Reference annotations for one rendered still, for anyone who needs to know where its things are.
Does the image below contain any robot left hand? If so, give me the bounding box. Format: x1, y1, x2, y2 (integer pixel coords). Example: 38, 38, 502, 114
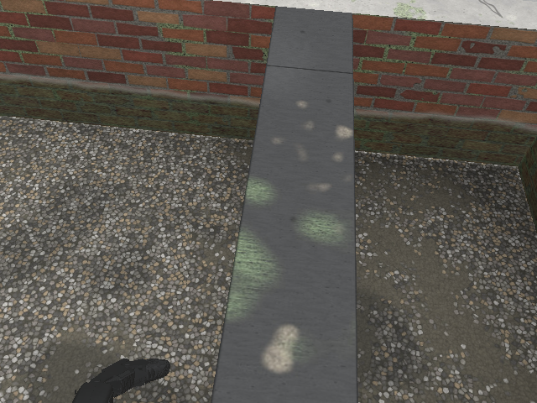
72, 359, 170, 403

